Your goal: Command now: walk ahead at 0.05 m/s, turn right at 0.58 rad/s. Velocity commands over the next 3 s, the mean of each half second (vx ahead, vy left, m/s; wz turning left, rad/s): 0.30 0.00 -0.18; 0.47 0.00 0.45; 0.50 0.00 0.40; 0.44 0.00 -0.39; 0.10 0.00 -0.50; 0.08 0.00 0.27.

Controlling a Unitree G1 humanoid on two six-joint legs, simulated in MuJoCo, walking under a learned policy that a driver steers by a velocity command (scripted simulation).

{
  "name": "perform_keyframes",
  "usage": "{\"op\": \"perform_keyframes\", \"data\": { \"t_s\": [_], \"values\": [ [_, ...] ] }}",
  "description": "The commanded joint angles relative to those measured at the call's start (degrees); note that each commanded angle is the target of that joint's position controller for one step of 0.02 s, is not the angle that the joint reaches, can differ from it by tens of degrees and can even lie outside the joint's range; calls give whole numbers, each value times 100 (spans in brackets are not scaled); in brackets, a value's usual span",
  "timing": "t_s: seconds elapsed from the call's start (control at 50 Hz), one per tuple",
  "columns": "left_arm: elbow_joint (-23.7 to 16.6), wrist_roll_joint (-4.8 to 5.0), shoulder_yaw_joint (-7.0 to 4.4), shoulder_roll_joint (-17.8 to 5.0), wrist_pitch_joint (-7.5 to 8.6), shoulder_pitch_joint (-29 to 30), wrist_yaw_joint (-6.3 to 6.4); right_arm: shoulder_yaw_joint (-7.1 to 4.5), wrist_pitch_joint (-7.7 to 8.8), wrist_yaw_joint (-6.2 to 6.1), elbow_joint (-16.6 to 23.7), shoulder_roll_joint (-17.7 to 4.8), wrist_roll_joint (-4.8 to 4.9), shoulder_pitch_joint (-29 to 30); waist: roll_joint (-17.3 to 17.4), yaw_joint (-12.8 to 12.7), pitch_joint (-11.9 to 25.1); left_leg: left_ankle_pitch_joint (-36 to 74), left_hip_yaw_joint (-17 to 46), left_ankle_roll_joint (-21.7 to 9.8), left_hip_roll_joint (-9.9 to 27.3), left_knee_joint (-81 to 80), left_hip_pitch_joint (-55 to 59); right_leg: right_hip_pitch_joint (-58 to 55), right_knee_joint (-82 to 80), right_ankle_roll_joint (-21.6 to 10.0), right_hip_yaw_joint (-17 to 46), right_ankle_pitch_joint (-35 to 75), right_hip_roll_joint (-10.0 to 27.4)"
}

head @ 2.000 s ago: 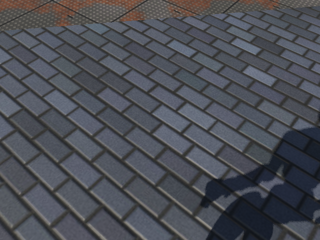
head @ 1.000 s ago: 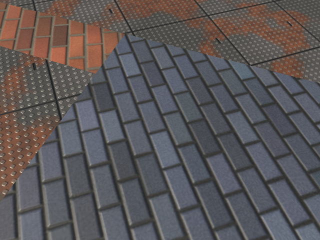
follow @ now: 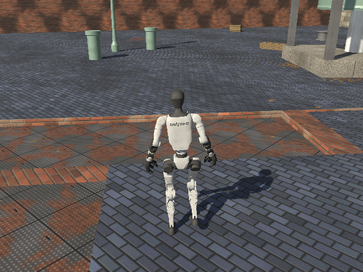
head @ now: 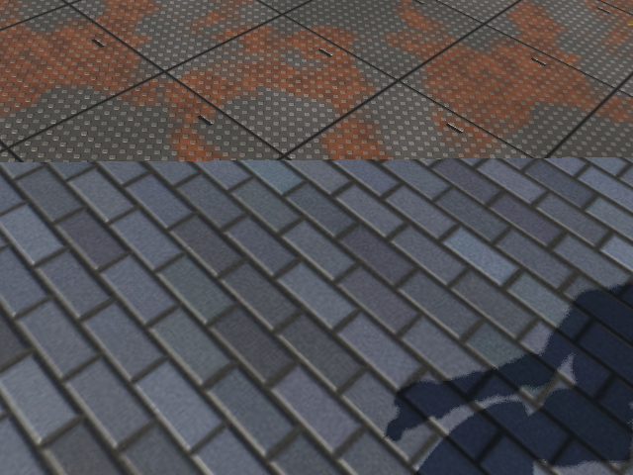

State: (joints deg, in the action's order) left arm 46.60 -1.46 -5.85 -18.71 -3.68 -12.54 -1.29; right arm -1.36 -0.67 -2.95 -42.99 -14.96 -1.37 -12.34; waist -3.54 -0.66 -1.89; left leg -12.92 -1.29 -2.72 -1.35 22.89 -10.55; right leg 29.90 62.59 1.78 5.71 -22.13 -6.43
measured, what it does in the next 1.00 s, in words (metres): walks ahead: right foot, then left foot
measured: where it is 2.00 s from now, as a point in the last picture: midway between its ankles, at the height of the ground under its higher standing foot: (258, 314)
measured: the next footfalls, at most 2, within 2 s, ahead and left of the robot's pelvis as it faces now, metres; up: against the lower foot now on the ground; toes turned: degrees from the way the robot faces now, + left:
right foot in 0.34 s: +0.08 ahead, -0.13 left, +0.00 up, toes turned -7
left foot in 0.80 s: +0.42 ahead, +0.04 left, +0.00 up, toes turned +10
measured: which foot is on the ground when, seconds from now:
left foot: down 0.00-0.34, up 0.36-0.78, down 0.80-1.00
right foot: up 0.00-0.32, down 0.34-0.82, up 0.84-1.00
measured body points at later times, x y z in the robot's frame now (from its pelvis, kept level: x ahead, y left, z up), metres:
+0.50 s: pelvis +0.11 -0.05 +0.00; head +0.12 -0.07 +0.45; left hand +0.20 +0.20 -0.12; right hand +0.11 -0.32 -0.15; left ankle +0.11 +0.08 -0.67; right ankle +0.04 -0.13 -0.75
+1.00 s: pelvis +0.37 +0.00 -0.01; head +0.40 +0.01 +0.44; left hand +0.42 +0.27 -0.13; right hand +0.49 -0.26 -0.13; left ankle +0.38 +0.03 -0.75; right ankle +0.40 -0.17 -0.66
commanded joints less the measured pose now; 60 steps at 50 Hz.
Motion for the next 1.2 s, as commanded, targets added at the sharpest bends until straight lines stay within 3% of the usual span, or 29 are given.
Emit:
{"op": "perform_keyframes", "data": {
  "t_s": [0.02,0.06,0.1,0.24,0.28,0.3,0.32,0.34,0.36,0.38,0.42,0.46,0.52,0.6,0.68,0.72,0.76,0.78,0.8,0.82,0.84,0.86,0.88,0.9,0.92,0.96,1.0,1.06,1.2],
  "values": [
    [-310,20,-37,-380,-34,5,-82,-196,80,22,337,-764,-21,-172,1099,145,219,1925,845,-821,1379,-609,876,631,200,173,-243,50,269],
    [-413,-16,12,-336,-35,341,-144,-255,120,62,166,-856,-25,-634,1193,430,167,333,1147,-868,1479,-926,1239,788,-308,155,-152,107,332],
    [-458,-35,36,-308,-2,521,-192,-297,192,104,46,-918,-31,-770,1198,491,-14,-603,1340,-891,1578,-1203,1347,816,-797,89,-66,153,332],
    [-496,-42,240,-19,267,926,-190,-369,397,320,-335,-931,-54,-923,1222,456,-232,-667,896,-919,1589,-1343,643,-567,-2684,-360,-762,-159,488],
    [-416,-29,276,32,360,706,-160,-388,362,369,-454,-947,2,-919,1148,220,-237,-266,742,-879,1569,-1114,191,-1430,-3469,-547,-994,316,396],
    [-245,-57,288,72,426,270,-128,-382,333,370,-491,-920,69,-827,989,-55,-159,-18,543,-791,1474,-744,-260,-2267,-4012,-638,-1068,796,316],
    [22,-96,234,-86,505,-389,-59,-318,328,365,-504,-727,86,-812,628,-324,125,145,324,-633,1241,-109,-946,-3456,-4227,-706,-787,815,413],
    [199,-200,126,-522,589,-1268,35,-178,341,390,-307,-327,95,-583,-429,-758,678,-582,-222,-384,725,1528,-1791,-4578,-4859,-879,776,-417,1716],
    [219,-97,-49,-1300,598,-1545,124,-118,363,389,-22,-121,65,-393,-1296,-792,512,-1961,-519,-236,-48,2826,-3279,-4735,-5496,-1461,2770,-1251,3012],
    [237,-62,3,-1002,593,-1289,172,-272,316,348,-127,-708,-3,-305,-435,-688,-21,-1870,248,-333,277,3591,-3441,-4024,-5384,-1665,2483,-1260,2988],
    [74,-30,231,-278,677,-472,155,-312,331,464,-379,-650,117,-579,-195,-180,-433,-857,607,-321,458,3604,-3165,-3362,-5561,-1206,1229,-418,2285],
    [71,-20,307,-68,784,-321,197,-321,268,512,-545,-571,6,-712,-238,-16,-375,-273,500,-160,465,3714,-2928,-3198,-5616,-961,371,932,1937],
    [256,23,312,-75,895,-628,174,-293,221,559,-472,-358,-30,-498,-111,26,-345,165,399,-15,446,3932,-3164,-3141,-5548,-974,-306,2484,1903],
    [421,15,367,33,948,-735,165,-207,219,630,-135,-174,-37,313,-134,-3,-603,856,93,93,423,3034,-3251,-2871,-5591,-965,-991,3387,1748],
    [628,41,357,-139,971,-980,233,-87,217,726,198,-45,-49,1031,-57,-108,-672,1130,-463,-136,341,1698,-2608,-2996,-5515,-884,-1375,4229,1867],
    [697,30,339,-287,952,-1014,277,-107,206,688,209,-133,-50,897,-93,19,-420,840,-708,-388,51,1399,-2122,-3401,-4927,-790,-1563,5875,1944],
    [704,-13,290,-480,866,-965,341,-187,201,631,39,-326,-73,221,-245,360,114,262,-846,-658,-305,1376,-1346,-3674,-3643,-738,-1715,7381,2031],
    [674,-31,263,-570,808,-944,350,-264,228,603,-146,-487,-88,-410,-252,620,517,89,-746,-812,-445,1182,-558,-3484,-2631,-746,-1709,7215,2054],
    [607,-19,255,-610,783,-888,326,-389,262,541,-403,-735,-148,-1223,-13,1021,948,32,-421,-1031,-402,747,705,-2720,-1214,-676,-1786,6072,1898],
    [368,40,370,-93,818,-1158,234,-577,235,432,-421,-1375,-181,-1535,1079,870,1524,-657,1753,-1622,1145,576,2281,-908,930,-472,-1813,2304,1311],
    [56,85,339,-122,873,-1020,148,-636,194,446,-291,-1618,-4,-1312,1536,667,2116,-554,4691,-2380,2165,-393,3044,671,2368,-331,-817,-850,256],
    [-95,25,300,-344,936,-276,119,-620,160,410,-345,-1457,96,-1100,724,757,1386,-594,3950,-2107,1922,-660,2571,1269,2322,-409,-189,-208,702],
    [-170,72,339,-278,1008,-204,96,-548,166,368,-347,-1186,113,-792,456,522,663,-223,3240,-1880,1818,-805,1643,1191,1790,-423,-266,320,969],
    [-104,44,338,-232,1008,-269,109,-481,192,358,-334,-938,93,-550,102,251,236,384,2739,-1620,1529,-923,872,847,1228,-395,-298,473,1158],
    [-103,-57,347,-189,910,-358,115,-435,231,336,-324,-816,116,-368,95,33,53,890,2327,-1497,1248,-987,308,491,904,-303,-282,450,1250],
    [-77,-174,371,-80,680,-561,86,-389,346,352,-302,-739,132,-308,249,-140,145,1479,1869,-1447,941,-1071,-144,74,517,-142,-357,453,1294],
    [-202,-172,375,-32,573,-365,61,-420,413,365,-344,-872,141,-439,363,-139,93,1514,1670,-1423,769,-1178,-343,183,49,1,-473,742,1312],
    [-513,-146,359,-76,544,451,51,-438,411,355,-402,-925,142,-813,513,131,-139,1260,1758,-1257,657,-1307,-177,737,-826,159,-533,1491,1318],
    [-980,-75,421,-67,618,1690,-22,-455,377,280,-483,-950,89,-1541,697,636,-95,2227,2056,-1059,676,-777,946,1081,-2281,118,-521,2138,934]
  ]
}}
